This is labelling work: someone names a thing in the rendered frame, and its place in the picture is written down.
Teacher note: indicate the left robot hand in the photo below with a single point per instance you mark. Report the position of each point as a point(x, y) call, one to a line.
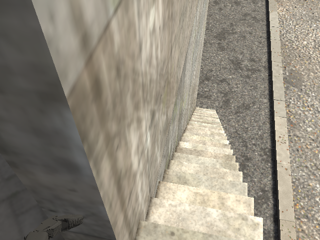
point(54, 225)

